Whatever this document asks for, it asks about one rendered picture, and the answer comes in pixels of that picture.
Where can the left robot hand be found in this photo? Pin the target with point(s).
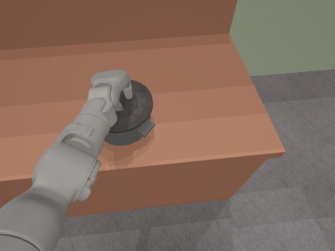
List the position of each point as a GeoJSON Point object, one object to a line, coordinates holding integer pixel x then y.
{"type": "Point", "coordinates": [120, 78]}

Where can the table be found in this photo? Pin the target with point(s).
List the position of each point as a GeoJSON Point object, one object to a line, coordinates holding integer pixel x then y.
{"type": "Point", "coordinates": [211, 131]}

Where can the robot left upper arm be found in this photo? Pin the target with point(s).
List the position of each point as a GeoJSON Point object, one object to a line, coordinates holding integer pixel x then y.
{"type": "Point", "coordinates": [33, 221]}

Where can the pot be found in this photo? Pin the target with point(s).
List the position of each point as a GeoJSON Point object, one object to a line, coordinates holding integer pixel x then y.
{"type": "Point", "coordinates": [126, 138]}

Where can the knob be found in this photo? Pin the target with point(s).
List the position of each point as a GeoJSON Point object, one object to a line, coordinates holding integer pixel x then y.
{"type": "Point", "coordinates": [122, 99]}

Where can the lid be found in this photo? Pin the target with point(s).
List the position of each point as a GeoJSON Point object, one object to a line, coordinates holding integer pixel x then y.
{"type": "Point", "coordinates": [135, 111]}

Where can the left robot forearm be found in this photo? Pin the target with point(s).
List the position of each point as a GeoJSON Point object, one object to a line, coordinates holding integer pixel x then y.
{"type": "Point", "coordinates": [90, 127]}

